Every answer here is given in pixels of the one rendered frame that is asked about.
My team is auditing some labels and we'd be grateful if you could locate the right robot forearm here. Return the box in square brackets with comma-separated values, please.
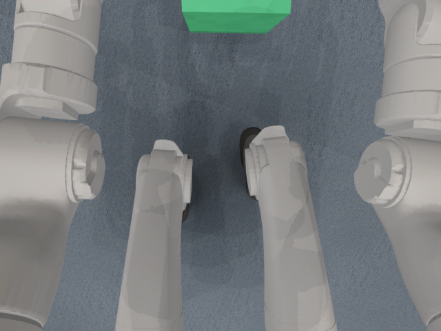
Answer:
[373, 0, 441, 141]

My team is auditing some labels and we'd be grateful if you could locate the left robot forearm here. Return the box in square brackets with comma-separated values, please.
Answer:
[0, 0, 103, 121]

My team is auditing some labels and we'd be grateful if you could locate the right robot foot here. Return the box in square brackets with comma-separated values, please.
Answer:
[240, 127, 261, 201]

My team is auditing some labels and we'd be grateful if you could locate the robot right upper arm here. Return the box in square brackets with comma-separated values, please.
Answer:
[354, 136, 441, 331]

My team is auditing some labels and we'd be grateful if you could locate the robot left upper arm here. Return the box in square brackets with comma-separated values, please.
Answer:
[0, 117, 105, 331]

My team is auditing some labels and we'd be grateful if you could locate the robot left thigh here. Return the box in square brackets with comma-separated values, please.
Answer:
[114, 149, 192, 331]

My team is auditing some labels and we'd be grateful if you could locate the carton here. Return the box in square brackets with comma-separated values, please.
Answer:
[181, 0, 291, 34]

